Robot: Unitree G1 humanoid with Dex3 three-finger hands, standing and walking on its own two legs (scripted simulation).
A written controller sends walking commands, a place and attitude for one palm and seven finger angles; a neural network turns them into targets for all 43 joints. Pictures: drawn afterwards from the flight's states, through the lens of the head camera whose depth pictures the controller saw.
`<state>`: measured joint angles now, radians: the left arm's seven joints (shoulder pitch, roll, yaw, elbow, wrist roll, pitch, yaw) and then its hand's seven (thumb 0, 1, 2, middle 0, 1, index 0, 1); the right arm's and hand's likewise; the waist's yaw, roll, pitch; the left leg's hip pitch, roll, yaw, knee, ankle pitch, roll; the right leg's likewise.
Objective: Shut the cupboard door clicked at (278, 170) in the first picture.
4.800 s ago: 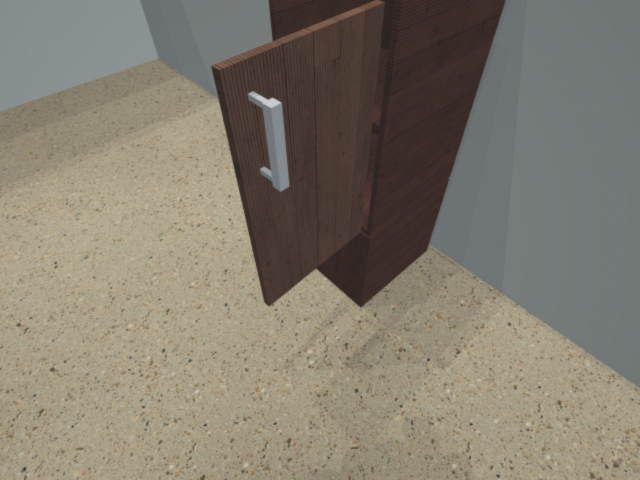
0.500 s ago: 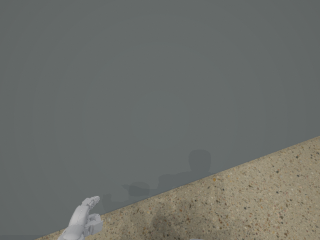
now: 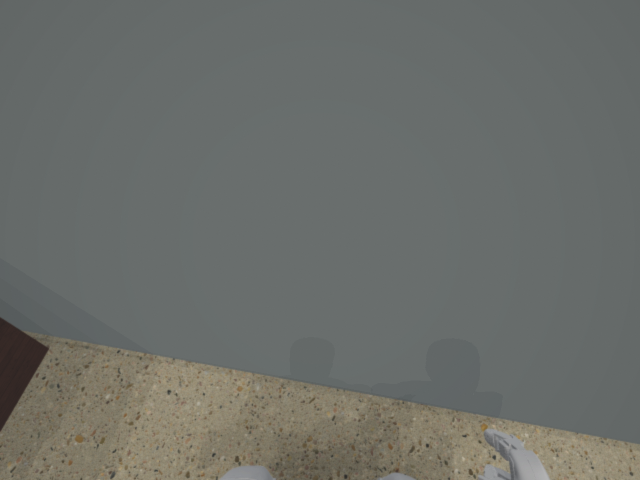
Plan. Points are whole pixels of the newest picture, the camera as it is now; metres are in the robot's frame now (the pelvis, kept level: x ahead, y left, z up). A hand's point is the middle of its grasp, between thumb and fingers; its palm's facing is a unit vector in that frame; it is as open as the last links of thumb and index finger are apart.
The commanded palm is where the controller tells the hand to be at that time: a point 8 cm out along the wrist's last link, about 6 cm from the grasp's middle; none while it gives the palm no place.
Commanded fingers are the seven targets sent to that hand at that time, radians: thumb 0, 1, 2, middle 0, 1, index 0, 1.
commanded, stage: turn to face it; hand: left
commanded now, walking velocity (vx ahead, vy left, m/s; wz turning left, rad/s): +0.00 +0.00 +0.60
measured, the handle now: out of the picture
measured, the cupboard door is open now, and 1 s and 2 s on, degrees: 93 93 93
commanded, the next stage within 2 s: none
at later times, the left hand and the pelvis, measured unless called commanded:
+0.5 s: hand out of the picture +0.06 +0.14 -0.13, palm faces +0.24 -0.93 -0.28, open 7.4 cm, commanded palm none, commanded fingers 0.00 0.90 0.90 -0.20 -0.30 -0.20 -0.30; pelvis +0.00 -0.07 +0.02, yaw +17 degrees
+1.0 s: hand out of the picture -0.08 +0.17 -0.15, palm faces +0.58 -0.77 -0.28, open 7.4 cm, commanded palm none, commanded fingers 0.00 0.90 0.90 -0.20 -0.30 -0.20 -0.30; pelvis -0.01 -0.05 +0.02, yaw +35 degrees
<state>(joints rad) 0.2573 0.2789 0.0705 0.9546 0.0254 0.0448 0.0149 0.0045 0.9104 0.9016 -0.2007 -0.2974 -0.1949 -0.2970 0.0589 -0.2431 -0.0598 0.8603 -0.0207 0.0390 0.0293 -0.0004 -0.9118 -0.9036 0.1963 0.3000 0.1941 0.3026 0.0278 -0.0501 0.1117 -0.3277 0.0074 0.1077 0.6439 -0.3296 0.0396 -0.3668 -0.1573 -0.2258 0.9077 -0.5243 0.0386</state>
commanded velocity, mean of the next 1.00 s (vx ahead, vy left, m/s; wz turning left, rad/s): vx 0.00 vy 0.00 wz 0.60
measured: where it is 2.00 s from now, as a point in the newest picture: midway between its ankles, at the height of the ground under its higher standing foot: outside the picture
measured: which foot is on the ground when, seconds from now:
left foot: down 0.00-0.36, up 0.38-0.76, down 0.78-1.00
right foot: up 0.00-0.34, down 0.36-0.78, up 0.80-1.00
